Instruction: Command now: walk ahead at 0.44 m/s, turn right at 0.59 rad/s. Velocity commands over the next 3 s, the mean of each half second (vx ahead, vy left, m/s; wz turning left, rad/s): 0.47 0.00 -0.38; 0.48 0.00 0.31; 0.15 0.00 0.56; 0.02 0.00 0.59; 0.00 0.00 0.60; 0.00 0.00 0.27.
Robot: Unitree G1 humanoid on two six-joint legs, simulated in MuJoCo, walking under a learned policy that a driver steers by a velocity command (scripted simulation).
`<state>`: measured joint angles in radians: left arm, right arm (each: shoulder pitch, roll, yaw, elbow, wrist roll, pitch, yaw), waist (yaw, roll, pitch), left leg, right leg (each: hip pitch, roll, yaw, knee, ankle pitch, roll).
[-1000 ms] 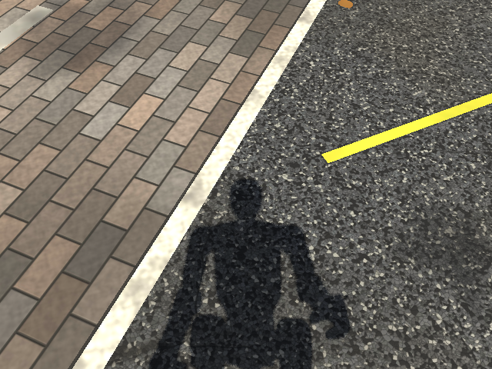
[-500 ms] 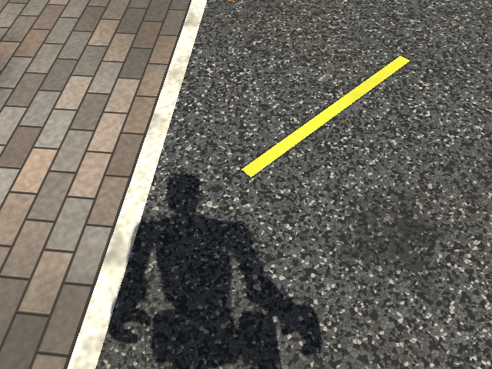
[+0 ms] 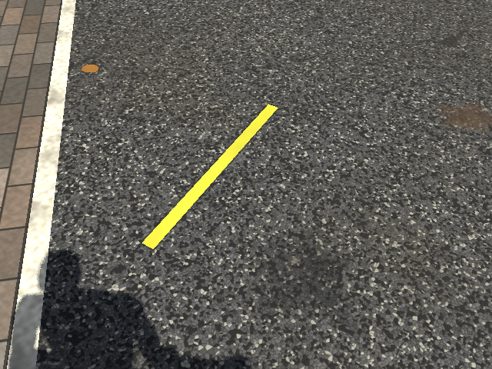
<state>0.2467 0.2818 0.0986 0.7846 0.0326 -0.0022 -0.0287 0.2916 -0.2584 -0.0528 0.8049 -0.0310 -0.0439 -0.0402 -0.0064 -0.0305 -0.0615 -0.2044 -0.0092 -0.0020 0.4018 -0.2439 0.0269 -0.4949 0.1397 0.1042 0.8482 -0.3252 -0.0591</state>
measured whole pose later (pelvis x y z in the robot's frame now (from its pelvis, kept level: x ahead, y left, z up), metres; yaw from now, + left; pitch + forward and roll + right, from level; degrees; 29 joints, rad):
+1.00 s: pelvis +0.50 -0.08 -0.02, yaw +2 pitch +1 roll +0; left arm 0.26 0.25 0.02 0.85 0.02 -0.08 0.01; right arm 0.19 -0.28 -0.07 0.79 -0.01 -0.03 0.02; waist 0.01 -0.01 0.07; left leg -0.38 -0.10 0.05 0.55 -0.18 0.12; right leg -0.34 -0.01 -0.03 1.27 -0.38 -0.01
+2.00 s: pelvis +0.65 -0.09 -0.01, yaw +38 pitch +0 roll -2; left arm 0.21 0.31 0.05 0.71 0.02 0.06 0.01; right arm 0.22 -0.29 -0.04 0.68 -0.01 0.05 0.02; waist 0.01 -0.05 0.07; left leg -0.25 -0.05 -0.04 0.52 -0.26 0.07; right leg -0.46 -0.03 -0.03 0.97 -0.43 0.03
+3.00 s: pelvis +0.64 -0.11 +0.00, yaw +62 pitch -1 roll +0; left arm 0.25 0.27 0.03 0.82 0.01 0.05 0.01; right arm 0.16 -0.21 0.02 0.81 -0.02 0.01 -0.02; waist 0.03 -0.04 0.05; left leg -0.15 -0.06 -0.05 0.40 -0.23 0.05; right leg -0.26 -0.02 0.01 0.65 -0.43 0.00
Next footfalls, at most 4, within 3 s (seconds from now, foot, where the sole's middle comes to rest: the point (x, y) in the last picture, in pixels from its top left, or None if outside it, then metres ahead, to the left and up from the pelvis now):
0.36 right None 0.27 -0.17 -0.78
0.88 left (258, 348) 0.61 -0.04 -0.78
1.42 right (303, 291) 0.79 -0.18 -0.78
1.88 left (248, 337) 0.64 -0.01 -0.78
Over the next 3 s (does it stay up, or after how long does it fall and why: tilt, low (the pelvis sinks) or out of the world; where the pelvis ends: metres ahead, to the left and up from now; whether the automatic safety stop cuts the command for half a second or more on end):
stays up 0.64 -0.11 0.00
